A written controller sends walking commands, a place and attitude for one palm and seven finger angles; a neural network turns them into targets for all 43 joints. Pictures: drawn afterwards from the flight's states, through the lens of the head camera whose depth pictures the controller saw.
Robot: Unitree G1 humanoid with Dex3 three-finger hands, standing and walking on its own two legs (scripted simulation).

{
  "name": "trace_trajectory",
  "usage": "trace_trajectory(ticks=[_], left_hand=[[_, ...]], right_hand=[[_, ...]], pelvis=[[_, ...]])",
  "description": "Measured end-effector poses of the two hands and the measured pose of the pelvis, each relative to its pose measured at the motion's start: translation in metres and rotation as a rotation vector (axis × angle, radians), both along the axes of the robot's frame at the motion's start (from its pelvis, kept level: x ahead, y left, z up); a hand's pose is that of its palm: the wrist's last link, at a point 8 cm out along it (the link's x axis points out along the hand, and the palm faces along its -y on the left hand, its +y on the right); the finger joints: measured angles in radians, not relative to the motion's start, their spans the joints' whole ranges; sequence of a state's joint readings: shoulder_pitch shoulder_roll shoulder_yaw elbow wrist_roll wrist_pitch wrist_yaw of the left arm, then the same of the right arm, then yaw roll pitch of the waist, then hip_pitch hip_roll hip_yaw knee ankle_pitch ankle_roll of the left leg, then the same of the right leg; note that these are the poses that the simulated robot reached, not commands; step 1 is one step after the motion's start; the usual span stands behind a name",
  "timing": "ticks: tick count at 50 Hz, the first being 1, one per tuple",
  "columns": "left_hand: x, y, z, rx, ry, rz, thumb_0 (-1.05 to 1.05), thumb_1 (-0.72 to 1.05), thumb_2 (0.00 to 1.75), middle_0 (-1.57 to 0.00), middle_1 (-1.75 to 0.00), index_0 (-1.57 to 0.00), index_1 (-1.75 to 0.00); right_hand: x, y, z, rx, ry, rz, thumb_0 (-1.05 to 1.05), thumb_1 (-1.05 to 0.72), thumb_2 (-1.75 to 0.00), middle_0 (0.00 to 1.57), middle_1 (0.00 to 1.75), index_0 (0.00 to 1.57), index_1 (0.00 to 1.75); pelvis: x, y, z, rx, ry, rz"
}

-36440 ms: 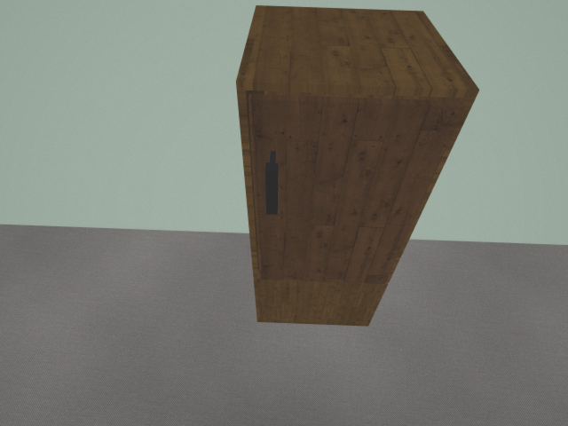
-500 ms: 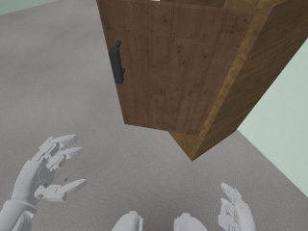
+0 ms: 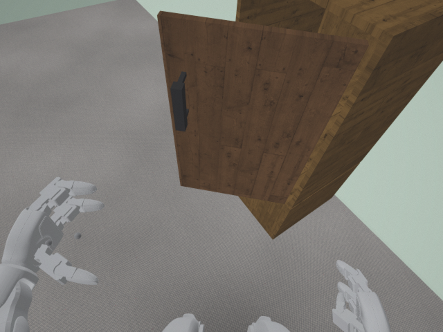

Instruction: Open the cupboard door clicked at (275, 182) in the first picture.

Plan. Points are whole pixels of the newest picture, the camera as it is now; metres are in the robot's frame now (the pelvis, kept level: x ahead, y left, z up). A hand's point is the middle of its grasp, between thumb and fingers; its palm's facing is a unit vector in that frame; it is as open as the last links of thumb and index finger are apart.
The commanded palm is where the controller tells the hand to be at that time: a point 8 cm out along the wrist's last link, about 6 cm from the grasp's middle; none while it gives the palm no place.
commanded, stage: raise the hand with hooked fingers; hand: left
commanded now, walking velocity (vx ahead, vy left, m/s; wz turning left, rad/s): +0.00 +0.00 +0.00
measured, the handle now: (182, 101) +0.57 +0.13 +0.06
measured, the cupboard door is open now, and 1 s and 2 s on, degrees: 46 46 46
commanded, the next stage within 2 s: move the hooked fingers beside the handle in 0.80 s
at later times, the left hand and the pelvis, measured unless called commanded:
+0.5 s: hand (52, 207) +0.29 +0.29 +0.07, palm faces -0.10 -0.99 -0.06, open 13.9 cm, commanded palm +0.26 +0.34 +0.07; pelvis +0.00 +0.02 +0.01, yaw +0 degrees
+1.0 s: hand (60, 210) +0.29 +0.28 +0.07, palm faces -0.08 -1.00 -0.04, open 13.9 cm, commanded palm +0.28 +0.32 +0.07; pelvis +0.00 +0.00 +0.01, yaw +0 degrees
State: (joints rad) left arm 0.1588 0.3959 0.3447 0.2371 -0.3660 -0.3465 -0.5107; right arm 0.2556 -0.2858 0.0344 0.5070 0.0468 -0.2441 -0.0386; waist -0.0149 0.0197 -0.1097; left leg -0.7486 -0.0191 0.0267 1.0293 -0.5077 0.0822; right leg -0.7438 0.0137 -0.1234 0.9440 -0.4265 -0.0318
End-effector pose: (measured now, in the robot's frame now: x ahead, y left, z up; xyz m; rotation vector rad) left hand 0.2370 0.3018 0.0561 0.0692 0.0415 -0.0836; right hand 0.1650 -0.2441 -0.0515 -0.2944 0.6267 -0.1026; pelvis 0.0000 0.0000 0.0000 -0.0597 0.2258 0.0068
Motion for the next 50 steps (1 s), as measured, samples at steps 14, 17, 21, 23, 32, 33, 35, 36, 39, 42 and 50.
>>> trace_trajectory(ticks=[14, 17, 21, 23, 32, 33, 35, 36, 39, 42, 50], left_hand=[[0.024, 0.040, 0.018, 0.000, 0.000, 0.009, -0.01, -0.49, 0.30, -0.30, -1.19, -0.30, -1.19], [0.030, 0.046, 0.021, 0.000, -0.005, 0.008, -0.01, -0.49, 0.30, -0.30, -1.19, -0.30, -1.19], [0.036, 0.049, 0.023, -0.008, -0.005, -0.001, -0.01, -0.49, 0.30, -0.30, -1.19, -0.30, -1.19], [0.036, 0.047, 0.022, -0.010, 0.001, -0.010, -0.01, -0.49, 0.30, -0.30, -1.20, -0.30, -1.19], [0.033, 0.040, 0.018, -0.011, -0.008, -0.006, -0.01, -0.49, 0.30, -0.30, -1.20, -0.30, -1.20], [0.033, 0.040, 0.018, -0.013, -0.008, -0.004, -0.01, -0.49, 0.30, -0.30, -1.20, -0.30, -1.20], [0.032, 0.039, 0.017, -0.013, -0.003, 0.000, -0.01, -0.49, 0.30, -0.30, -1.20, -0.30, -1.20], [0.031, 0.039, 0.017, -0.013, -0.001, 0.000, -0.01, -0.49, 0.30, -0.30, -1.20, -0.30, -1.20], [0.030, 0.037, 0.017, -0.010, 0.002, 0.000, -0.01, -0.49, 0.30, -0.30, -1.20, -0.30, -1.20], [0.029, 0.035, 0.019, -0.010, -0.003, 0.000, -0.01, -0.49, 0.30, -0.30, -1.20, -0.30, -1.20], [0.032, 0.031, 0.017, -0.023, -0.003, 0.007, -0.01, -0.50, 0.30, -0.30, -1.20, -0.30, -1.20]], right_hand=[[-0.011, 0.022, -0.005, 0.013, 0.065, 0.019, 0.01, -0.90, -0.90, 0.21, 0.30, 0.20, 0.31], [-0.018, 0.018, -0.005, -0.001, 0.088, 0.004, 0.01, -0.90, -0.90, 0.21, 0.30, 0.20, 0.31], [-0.027, 0.011, -0.003, -0.014, 0.107, -0.016, 0.01, -0.90, -0.90, 0.21, 0.30, 0.20, 0.31], [-0.030, 0.008, -0.002, -0.019, 0.111, -0.024, 0.01, -0.91, -0.90, 0.21, 0.30, 0.20, 0.30], [-0.035, 0.002, 0.000, -0.027, 0.116, -0.035, 0.01, -0.91, -0.90, 0.20, 0.30, 0.20, 0.30], [-0.035, 0.002, -0.001, -0.026, 0.115, -0.034, 0.01, -0.91, -0.90, 0.20, 0.30, 0.20, 0.30], [-0.034, 0.002, -0.001, -0.021, 0.112, -0.032, 0.01, -0.91, -0.90, 0.20, 0.30, 0.20, 0.30], [-0.033, 0.003, -0.002, -0.019, 0.110, -0.031, 0.01, -0.91, -0.90, 0.20, 0.30, 0.20, 0.30], [-0.030, 0.004, -0.002, -0.010, 0.099, -0.025, 0.01, -0.91, -0.90, 0.20, 0.30, 0.20, 0.30], [-0.026, 0.005, -0.003, -0.003, 0.090, -0.019, 0.01, -0.91, -0.90, 0.20, 0.30, 0.20, 0.30], [-0.019, 0.002, -0.005, -0.003, 0.080, -0.005, 0.01, -0.91, -0.90, 0.20, 0.30, 0.20, 0.30]], pelvis=[[-0.001, 0.014, 0.006, -0.006, -0.011, 0.003], [-0.001, 0.016, 0.007, -0.006, -0.011, 0.002], [0.000, 0.017, 0.009, -0.005, -0.008, -0.001], [0.000, 0.018, 0.010, -0.005, -0.006, -0.003], [-0.001, 0.015, 0.010, -0.002, -0.007, -0.006], [-0.001, 0.015, 0.009, -0.002, -0.007, -0.005], [-0.002, 0.013, 0.009, -0.002, -0.008, -0.004], [-0.002, 0.013, 0.009, -0.002, -0.008, -0.004], [-0.002, 0.011, 0.009, -0.001, -0.009, -0.002], [-0.002, 0.009, 0.009, 0.000, -0.009, -0.002], [-0.003, 0.003, 0.007, 0.001, -0.006, 0.004]])
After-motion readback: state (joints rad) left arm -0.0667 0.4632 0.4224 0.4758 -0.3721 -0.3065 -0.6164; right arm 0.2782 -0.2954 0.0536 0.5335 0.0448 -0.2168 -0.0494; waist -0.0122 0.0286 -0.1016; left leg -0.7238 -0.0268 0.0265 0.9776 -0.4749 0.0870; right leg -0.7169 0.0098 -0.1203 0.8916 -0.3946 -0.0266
